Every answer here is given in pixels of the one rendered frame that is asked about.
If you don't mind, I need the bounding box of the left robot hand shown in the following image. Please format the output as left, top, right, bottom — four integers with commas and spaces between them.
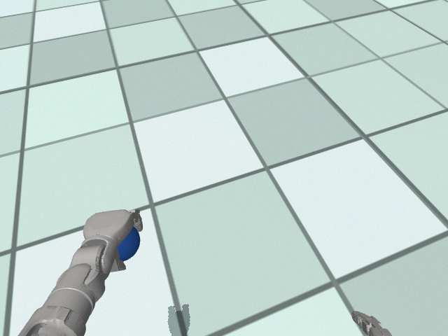
83, 209, 143, 272

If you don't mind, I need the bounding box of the ball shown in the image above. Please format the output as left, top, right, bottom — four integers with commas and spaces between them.
118, 226, 140, 261

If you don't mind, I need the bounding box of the right robot hand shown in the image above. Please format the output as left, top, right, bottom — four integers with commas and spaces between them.
351, 311, 392, 336

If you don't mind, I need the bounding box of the left robot arm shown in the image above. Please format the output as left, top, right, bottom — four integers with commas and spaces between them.
18, 235, 118, 336

